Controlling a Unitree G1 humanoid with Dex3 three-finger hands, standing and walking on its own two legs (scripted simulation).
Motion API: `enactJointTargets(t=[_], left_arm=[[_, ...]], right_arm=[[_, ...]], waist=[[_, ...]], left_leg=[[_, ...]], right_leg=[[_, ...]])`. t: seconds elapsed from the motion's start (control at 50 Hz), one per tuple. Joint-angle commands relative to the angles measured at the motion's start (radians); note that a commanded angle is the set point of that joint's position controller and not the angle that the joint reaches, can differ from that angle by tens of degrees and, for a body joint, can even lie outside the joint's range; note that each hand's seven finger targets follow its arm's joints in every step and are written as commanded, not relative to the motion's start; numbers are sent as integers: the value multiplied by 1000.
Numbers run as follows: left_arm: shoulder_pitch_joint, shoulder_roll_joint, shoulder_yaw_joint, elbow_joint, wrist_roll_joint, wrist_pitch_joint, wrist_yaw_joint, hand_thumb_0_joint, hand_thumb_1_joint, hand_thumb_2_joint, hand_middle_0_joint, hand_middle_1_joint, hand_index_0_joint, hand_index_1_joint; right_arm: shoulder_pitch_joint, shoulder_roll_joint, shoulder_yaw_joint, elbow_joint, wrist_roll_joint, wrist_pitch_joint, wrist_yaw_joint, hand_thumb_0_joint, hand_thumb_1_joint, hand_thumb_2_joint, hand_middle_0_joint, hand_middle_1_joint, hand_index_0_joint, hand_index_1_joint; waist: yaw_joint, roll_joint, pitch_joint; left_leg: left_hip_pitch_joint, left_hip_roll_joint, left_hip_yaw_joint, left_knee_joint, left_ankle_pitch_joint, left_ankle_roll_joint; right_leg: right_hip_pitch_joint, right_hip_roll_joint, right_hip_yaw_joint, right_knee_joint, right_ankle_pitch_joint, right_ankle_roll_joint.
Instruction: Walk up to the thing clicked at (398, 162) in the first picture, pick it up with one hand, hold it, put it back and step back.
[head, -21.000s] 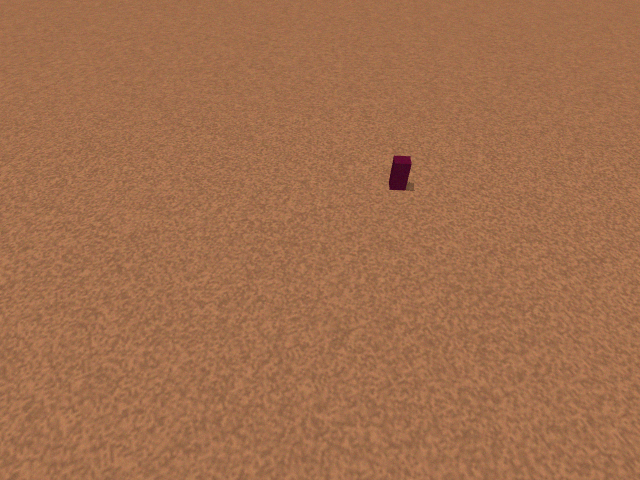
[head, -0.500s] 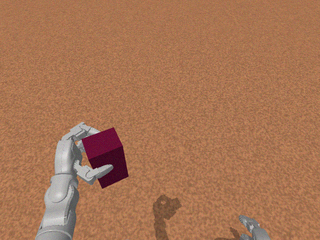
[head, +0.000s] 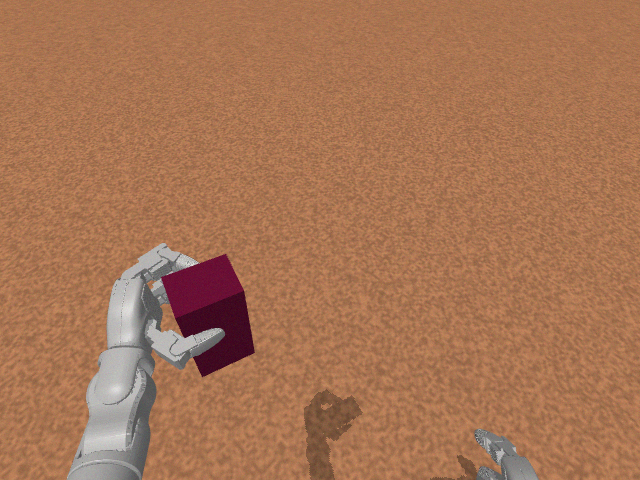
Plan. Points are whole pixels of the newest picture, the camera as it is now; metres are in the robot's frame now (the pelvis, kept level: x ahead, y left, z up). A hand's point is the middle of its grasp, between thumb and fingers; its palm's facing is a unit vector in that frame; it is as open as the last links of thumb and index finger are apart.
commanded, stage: crouch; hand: left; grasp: from the side
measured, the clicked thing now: (213, 319) +0.32 +0.14 +0.02
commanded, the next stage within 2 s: lower in 2.00 s
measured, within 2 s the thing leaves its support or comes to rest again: neither
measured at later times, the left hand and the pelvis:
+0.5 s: hand (197, 331) +0.33 +0.18 -0.05, palm faces +0.19 -0.98 -0.01, open 10.1 cm; pelvis -0.03 +0.00 -0.05, yaw +0 degrees
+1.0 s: hand (211, 378) +0.35 +0.22 -0.30, palm faces +0.24 -0.97 -0.03, open 10.1 cm; pelvis -0.07 +0.00 -0.27, yaw -3 degrees
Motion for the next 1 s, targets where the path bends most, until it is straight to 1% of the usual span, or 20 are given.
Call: enactJointTargets(t=[0.0,0.02,0.06,0.08,0.12,0.14,0.16,0.22,0.28,0.32,0.36,0.46,0.48,0.52,0.64,0.78,0.82,0.84,0.9,0.98], left_arm=[[-247,104,34,-231,-20,-74,0,0,-36,1201,-1306,-1466,-1328,-1462],[-211,101,40,-217,-21,-69,4,0,-35,1201,-1306,-1471,-1330,-1466],[-274,116,35,-230,-13,-77,5,0,16,1237,-1325,-1466,-1339,-1471],[-265,122,40,-243,-9,-79,10,0,16,1180,-1280,-1396,-1302,-1391],[-235,81,19,-186,-8,-74,12,0,10,1174,-1293,-1410,-1321,-1399],[-245,98,50,-200,-14,-80,19,0,3,1164,-1293,-1404,-1319,-1394],[-227,81,40,-142,-12,-79,21,0,-11,1160,-1292,-1407,-1320,-1395],[-246,85,60,-103,2,-105,46,0,-38,1166,-1279,-1399,-1305,-1391],[-278,56,64,-47,6,-151,65,0,-37,1159,-1269,-1397,-1298,-1386],[-369,90,88,-27,20,-195,75,0,-57,1158,-1253,-1386,-1281,-1377],[-363,81,86,59,29,-235,71,0,-89,1145,-1259,-1392,-1288,-1381],[-461,156,153,162,35,-366,51,0,-97,1185,-1300,-1437,-1327,-1431],[-449,136,137,179,33,-387,48,0,-56,1195,-1306,-1437,-1331,-1431],[-485,154,157,201,22,-424,36,0,-71,1217,-1318,-1454,-1341,-1451],[-534,215,215,249,18,-459,30,0,-66,1237,-1322,-1447,-1334,-1454],[-587,263,269,289,15,-471,0,0,50,1256,-1330,-1450,-1345,-1452],[-630,241,257,324,16,-478,-3,0,52,1277,-1334,-1466,-1350,-1469],[-636,286,299,338,16,-482,-1,0,63,1274,-1325,-1458,-1342,-1460],[-654,319,329,381,25,-495,-12,0,42,1282,-1317,-1463,-1333,-1466],[-737,342,338,403,38,-511,-30,0,26,1298,-1337,-1478,-1351,-1485]], right_arm=[[-28,-128,-44,-133,0,-47,-10,0,-935,-908,199,300,199,300],[-35,-128,-44,-135,1,-47,-9,0,-932,-907,199,300,199,300],[-32,-131,-46,-132,0,-47,-9,0,-929,-913,200,301,200,300],[-30,-130,-48,-130,-1,-45,-9,0,-891,-902,200,300,200,300],[-32,-124,-44,-132,-3,-45,-3,0,-895,-903,199,300,200,300],[-35,-126,-46,-131,-3,-46,-4,0,-897,-904,199,300,200,300],[-32,-133,-49,-130,-4,-45,-1,0,-897,-903,199,300,200,300],[-20,-131,-55,-115,-14,-44,12,0,-896,-904,199,300,199,300],[-23,-132,-60,-116,-24,-49,25,0,-895,-903,199,299,199,299],[-11,-138,-69,-101,-31,-53,30,0,-894,-903,199,299,199,299],[-13,-137,-71,-96,-38,-58,37,0,-898,-903,199,299,199,299],[-9,-147,-66,-93,-56,-65,55,0,-904,-904,199,300,199,300],[-11,-152,-68,-101,-60,-66,59,0,-901,-903,198,299,199,299],[-7,-165,-64,-95,-63,-68,64,0,-904,-905,198,299,199,299],[-6,-193,-65,-86,-70,-52,71,0,-917,-910,198,300,199,300],[-13,-213,-67,-42,-81,-40,80,0,-921,-910,199,299,199,299],[-11,-208,-63,-33,-86,-40,81,0,-921,-911,199,299,199,299],[-14,-209,-59,-28,-88,-41,81,0,-921,-911,199,300,199,299],[-16,-212,-51,-13,-98,-36,86,0,-921,-911,199,299,199,299],[-23,-216,-43,-3,-111,-34,93,0,-930,-913,199,299,199,299]], waist=[[-9,-21,-287],[3,-19,-272],[-14,-13,-262],[-6,-16,-263],[-13,-19,-239],[-3,-22,-252],[-18,-38,-224],[-13,-33,-210],[-19,-24,-199],[-31,-21,-232],[-43,-54,-229],[-39,20,-412],[-44,10,-463],[-43,51,-534],[-38,38,-666],[-49,45,-719],[-77,23,-715],[-67,11,-706],[-60,23,-731],[-71,64,-752]], left_leg=[[149,-36,17,-97,275,32],[147,-32,17,-101,280,30],[143,-31,15,-104,250,28],[136,-32,15,-105,245,28],[114,-30,13,-103,221,28],[113,-32,14,-97,226,28],[104,-28,9,-95,227,30],[53,-26,4,-68,213,29],[-13,-27,2,-26,155,25],[-64,-31,0,30,126,28],[-153,-34,2,98,77,32],[-348,-42,-15,314,33,33],[-373,-41,-23,350,36,34],[-416,-39,-36,425,41,31],[-600,-32,-43,591,33,33],[-762,-31,-52,761,-5,37],[-838,-31,-53,824,-38,41],[-888,-31,-48,845,-56,42],[-948,-29,-41,920,-61,42],[-1007,-30,-35,1000,-80,38]], right_leg=[[112,31,-14,-102,323,-16],[110,35,-18,-101,319,-19],[93,34,-18,-104,289,-20],[92,34,-18,-101,286,-21],[74,35,-20,-97,261,-22],[79,34,-19,-97,267,-20],[54,37,-23,-88,265,-21],[6,37,-25,-56,243,-26],[-69,35,-22,-9,190,-29],[-135,31,-12,35,171,-30],[-204,27,-2,87,133,-28],[-420,29,9,297,67,-38],[-453,30,4,336,64,-39],[-558,36,-3,422,51,-47],[-690,39,8,583,28,-46],[-884,48,-7,757,-16,-53],[-927,48,-8,796,-34,-48],[-921,45,0,812,-48,-45],[-973,45,3,876,-64,-45],[-1067,49,-16,973,-81,-51]])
